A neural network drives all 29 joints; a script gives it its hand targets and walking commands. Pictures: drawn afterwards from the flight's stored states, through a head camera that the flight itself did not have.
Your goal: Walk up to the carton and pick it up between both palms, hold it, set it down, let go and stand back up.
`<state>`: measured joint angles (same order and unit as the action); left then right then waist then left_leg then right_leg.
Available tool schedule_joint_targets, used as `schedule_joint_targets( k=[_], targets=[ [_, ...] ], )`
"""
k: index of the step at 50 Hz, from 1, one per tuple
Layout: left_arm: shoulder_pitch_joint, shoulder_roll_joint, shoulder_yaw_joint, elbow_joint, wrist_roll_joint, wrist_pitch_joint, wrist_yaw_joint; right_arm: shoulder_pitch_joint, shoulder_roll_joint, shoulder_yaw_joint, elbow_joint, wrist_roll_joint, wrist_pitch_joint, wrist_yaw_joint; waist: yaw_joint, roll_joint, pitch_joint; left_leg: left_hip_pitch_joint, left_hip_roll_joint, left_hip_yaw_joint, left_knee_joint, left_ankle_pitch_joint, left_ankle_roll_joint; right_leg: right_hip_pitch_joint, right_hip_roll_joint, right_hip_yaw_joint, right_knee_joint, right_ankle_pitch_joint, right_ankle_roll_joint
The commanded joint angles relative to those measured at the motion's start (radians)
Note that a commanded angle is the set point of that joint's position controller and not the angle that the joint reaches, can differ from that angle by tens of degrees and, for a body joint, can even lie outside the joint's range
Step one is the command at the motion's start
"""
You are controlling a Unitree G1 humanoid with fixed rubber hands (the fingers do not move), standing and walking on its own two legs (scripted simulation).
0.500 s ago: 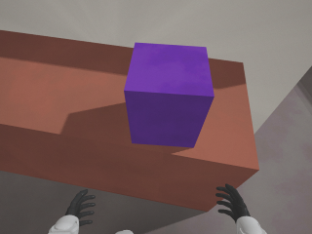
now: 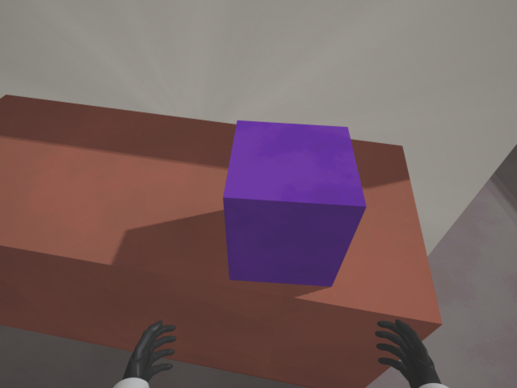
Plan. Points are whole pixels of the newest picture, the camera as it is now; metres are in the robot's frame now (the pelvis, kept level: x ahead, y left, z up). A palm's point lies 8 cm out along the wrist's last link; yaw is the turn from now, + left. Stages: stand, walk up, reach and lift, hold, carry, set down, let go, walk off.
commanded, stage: reach and lift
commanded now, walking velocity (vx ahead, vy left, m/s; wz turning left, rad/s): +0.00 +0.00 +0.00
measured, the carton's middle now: (286, 206) +0.46 +0.00 +0.01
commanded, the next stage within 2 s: none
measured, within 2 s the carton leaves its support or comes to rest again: neither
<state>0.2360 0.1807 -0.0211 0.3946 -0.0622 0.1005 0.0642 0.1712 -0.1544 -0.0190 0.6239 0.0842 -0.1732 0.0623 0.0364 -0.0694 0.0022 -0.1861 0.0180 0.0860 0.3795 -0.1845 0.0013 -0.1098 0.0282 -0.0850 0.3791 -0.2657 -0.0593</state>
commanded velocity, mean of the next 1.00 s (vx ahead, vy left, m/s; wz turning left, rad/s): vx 0.00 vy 0.00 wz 0.00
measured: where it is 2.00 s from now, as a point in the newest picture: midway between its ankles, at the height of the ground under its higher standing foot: outside the picture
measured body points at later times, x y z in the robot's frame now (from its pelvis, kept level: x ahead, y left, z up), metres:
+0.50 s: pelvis +0.01 +0.00 +0.00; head -0.01 +0.01 +0.45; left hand +0.23 +0.21 -0.04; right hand +0.23 -0.21 -0.03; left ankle +0.01 +0.12 -0.74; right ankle -0.04 -0.07 -0.74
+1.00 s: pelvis -0.01 -0.01 -0.01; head +0.00 +0.01 +0.44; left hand +0.32 +0.20 +0.00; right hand +0.31 -0.21 +0.01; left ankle +0.01 +0.12 -0.74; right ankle -0.04 -0.07 -0.74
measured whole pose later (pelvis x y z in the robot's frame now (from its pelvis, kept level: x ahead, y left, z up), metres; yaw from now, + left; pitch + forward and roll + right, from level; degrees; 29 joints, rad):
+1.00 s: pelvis -0.01 -0.01 -0.01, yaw +0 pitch +3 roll +1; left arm -0.27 0.20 0.02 0.74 -0.15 -0.21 0.06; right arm -0.30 -0.21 0.09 0.82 0.30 -0.27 -0.03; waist -0.01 -0.06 -0.05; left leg -0.30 0.03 0.09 0.44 -0.19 0.00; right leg -0.24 0.03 -0.08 0.47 -0.29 -0.06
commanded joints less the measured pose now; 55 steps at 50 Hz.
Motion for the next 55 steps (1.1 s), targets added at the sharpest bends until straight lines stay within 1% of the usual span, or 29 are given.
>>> schedule_joint_targets(
  k=[1,5,10,11,14,17,18,21,24,25,26,27,29,30,31,33,34,36,37,38,39,40,43,47,48,49,51,53,55],
  targets=[
    [-0.079,0.058,0.014,-0.164,0.003,-0.083,0.013,-0.075,-0.165,-0.054,-0.156,0.022,-0.059,0.002,-0.010,0.075,-0.130,0.241,-0.009,-0.070,-0.004,0.320,-0.025,-0.159,-0.024,0.079,-0.104,0.255,0.034],
    [-0.051,0.051,0.031,-0.151,0.034,-0.132,0.012,-0.063,-0.162,-0.041,-0.119,0.042,-0.086,0.001,-0.007,0.069,-0.089,0.248,-0.009,-0.076,0.005,0.365,-0.033,-0.130,-0.029,0.085,-0.100,0.327,0.034],
    [-0.116,0.055,0.023,-0.102,-0.005,-0.204,-0.003,-0.115,-0.151,-0.029,-0.148,0.064,-0.109,-0.018,-0.026,0.032,-0.121,0.188,-0.012,-0.081,0.002,0.311,-0.006,-0.096,-0.048,0.112,-0.082,0.388,0.055],
    [-0.114,0.068,0.042,-0.131,0.000,-0.222,-0.001,-0.085,-0.154,-0.021,-0.145,0.077,-0.120,-0.018,-0.011,0.064,-0.143,0.199,-0.015,-0.085,-0.004,0.315,-0.011,-0.074,-0.057,0.115,-0.072,0.412,0.055],
    [-0.114,0.067,0.057,-0.128,0.012,-0.262,0.000,-0.120,-0.172,-0.014,-0.177,0.093,-0.158,-0.019,0.004,0.071,-0.176,0.201,-0.013,-0.078,0.004,0.349,-0.014,-0.049,-0.044,0.112,-0.056,0.470,0.051],
    [-0.184,0.050,0.031,-0.054,-0.019,-0.287,-0.007,-0.178,-0.155,-0.002,-0.144,0.093,-0.157,-0.030,-0.013,0.043,-0.116,0.151,-0.008,-0.084,-0.003,0.279,-0.009,-0.062,-0.052,0.117,-0.053,0.403,0.055],
    [-0.203,0.064,0.039,-0.054,-0.016,-0.296,-0.008,-0.181,-0.156,-0.004,-0.153,0.096,-0.163,-0.033,-0.017,0.064,-0.128,0.168,-0.011,-0.085,-0.003,0.272,-0.006,-0.083,-0.064,0.123,-0.054,0.418,0.058],
    [-0.232,0.069,0.034,-0.063,-0.029,-0.325,-0.016,-0.184,-0.158,0.002,-0.129,0.101,-0.174,-0.044,-0.033,0.051,-0.162,0.178,-0.009,-0.086,0.001,0.282,-0.003,-0.059,-0.057,0.127,-0.043,0.438,0.061],
    [-0.282,0.073,0.038,-0.031,-0.022,-0.361,-0.012,-0.265,-0.157,0.009,-0.131,0.114,-0.200,-0.040,-0.015,0.091,-0.146,0.150,-0.005,-0.087,0.013,0.293,-0.017,-0.065,-0.044,0.122,-0.039,0.384,0.057],
    [-0.312,0.069,0.040,0.014,-0.027,-0.366,-0.016,-0.287,-0.159,-0.001,-0.126,0.105,-0.201,-0.043,-0.029,0.049,-0.155,0.145,-0.009,-0.082,0.006,0.248,-0.008,-0.078,-0.046,0.121,-0.043,0.365,0.061],
    [-0.349,0.082,0.033,0.028,-0.047,-0.375,-0.017,-0.305,-0.148,0.004,-0.099,0.104,-0.197,-0.046,-0.023,0.048,-0.139,0.124,-0.006,-0.091,0.005,0.181,0.000,-0.102,-0.057,0.131,-0.039,0.311,0.061],
    [-0.400,0.088,0.021,0.033,-0.055,-0.384,-0.013,-0.347,-0.145,0.001,-0.104,0.112,-0.196,-0.047,-0.036,0.053,-0.160,0.118,0.000,-0.091,0.002,0.151,0.001,-0.101,-0.055,0.126,-0.035,0.256,0.054],
    [-0.438,0.090,0.018,0.073,-0.077,-0.404,-0.014,-0.389,-0.131,0.007,-0.100,0.109,-0.200,-0.054,-0.029,0.006,-0.148,0.081,-0.002,-0.087,0.005,0.105,0.015,-0.123,-0.065,0.135,-0.026,0.245,0.063],
    [-0.449,0.087,0.022,0.075,-0.074,-0.414,-0.008,-0.388,-0.142,0.005,-0.081,0.120,-0.202,-0.052,-0.034,0.035,-0.153,0.084,-0.004,-0.093,-0.002,0.103,0.015,-0.136,-0.069,0.137,-0.024,0.235,0.064],
    [-0.518,0.095,0.021,0.042,-0.079,-0.438,0.003,-0.465,-0.151,-0.009,-0.110,0.124,-0.219,-0.047,-0.015,0.039,-0.203,0.098,0.001,-0.096,0.009,0.126,0.009,-0.138,-0.059,0.128,-0.015,0.242,0.058],
    [-0.515,0.098,0.028,0.130,-0.067,-0.455,0.009,-0.465,-0.137,0.010,-0.014,0.133,-0.217,-0.044,-0.027,0.041,-0.228,0.093,0.005,-0.099,0.029,0.140,0.013,-0.137,-0.061,0.136,-0.002,0.245,0.055],
    [-0.570,0.115,0.034,0.139,-0.064,-0.462,0.008,-0.515,-0.142,0.013,-0.033,0.144,-0.218,-0.047,-0.016,0.051,-0.241,0.074,0.003,-0.097,0.034,0.112,0.014,-0.130,-0.061,0.141,0.004,0.224,0.062],
    [-0.610,0.103,0.025,0.143,-0.078,-0.467,0.015,-0.558,-0.152,0.031,-0.012,0.167,-0.212,-0.051,-0.026,0.050,-0.265,0.075,0.002,-0.093,0.039,0.120,0.017,-0.140,-0.063,0.145,0.013,0.247,0.064],
    [-0.605,0.108,0.026,0.204,-0.083,-0.458,0.007,-0.571,-0.153,0.043,0.032,0.171,-0.204,-0.055,-0.038,0.026,-0.242,0.068,0.001,-0.092,0.044,0.120,0.023,-0.147,-0.064,0.144,0.011,0.254,0.067],
    [-0.632,0.102,0.026,0.232,-0.087,-0.453,0.003,-0.604,-0.152,0.045,0.029,0.178,-0.203,-0.061,-0.028,0.030,-0.254,0.056,-0.005,-0.096,0.047,0.115,0.024,-0.142,-0.066,0.146,0.014,0.269,0.071],
    [-0.680,0.116,0.038,0.225,-0.096,-0.452,-0.001,-0.629,-0.153,0.053,0.023,0.175,-0.201,-0.067,-0.030,0.015,-0.290,0.030,-0.008,-0.092,0.050,0.105,0.033,-0.135,-0.069,0.158,0.022,0.273,0.077],
    [-0.689,0.124,0.048,0.232,-0.081,-0.445,0.005,-0.637,-0.167,0.041,0.038,0.175,-0.194,-0.073,-0.027,0.032,-0.305,0.034,-0.008,-0.094,0.043,0.109,0.036,-0.119,-0.075,0.170,0.023,0.303,0.078],
    [-0.757,0.134,0.056,0.162,-0.087,-0.414,0.007,-0.698,-0.198,0.053,0.017,0.194,-0.182,-0.083,-0.033,0.046,-0.402,0.065,-0.011,-0.092,0.055,0.199,0.020,-0.098,-0.059,0.159,0.033,0.386,0.076],
    [-0.807,0.128,0.057,0.180,-0.090,-0.347,-0.009,-0.753,-0.208,0.068,0.037,0.222,-0.136,-0.097,-0.055,0.065,-0.391,0.082,-0.008,-0.097,0.049,0.226,0.014,-0.092,-0.054,0.147,0.024,0.429,0.083],
    [-0.783,0.116,0.063,0.193,-0.084,-0.326,-0.014,-0.740,-0.203,0.077,0.075,0.228,-0.124,-0.099,-0.045,0.049,-0.371,0.088,-0.013,-0.091,0.047,0.243,0.018,-0.094,-0.049,0.144,0.017,0.452,0.092],
    [-0.817,0.134,0.073,0.180,-0.077,-0.312,-0.017,-0.760,-0.210,0.074,0.068,0.221,-0.115,-0.101,-0.041,0.052,-0.376,0.107,-0.013,-0.097,0.035,0.227,0.016,-0.097,-0.054,0.147,0.004,0.445,0.093],
    [-0.886,0.145,0.076,0.072,-0.075,-0.292,-0.006,-0.794,-0.230,0.061,0.018,0.236,-0.109,-0.096,-0.041,0.100,-0.453,0.135,-0.015,-0.095,0.043,0.298,0.003,-0.103,-0.043,0.132,0.015,0.483,0.091],
    [-0.848,0.129,0.085,0.061,-0.048,-0.255,-0.002,-0.817,-0.246,0.074,-0.002,0.254,-0.087,-0.089,-0.035,0.106,-0.466,0.166,-0.008,-0.093,0.047,0.367,-0.002,-0.081,-0.024,0.123,0.004,0.521,0.086],
    [-0.888,0.135,0.093,0.091,-0.061,-0.211,-0.010,-0.868,-0.245,0.076,-0.037,0.245,-0.056,-0.089,-0.033,0.052,-0.443,0.153,-0.009,-0.095,0.036,0.287,0.012,-0.093,-0.029,0.131,-0.017,0.461,0.089]
  ],
)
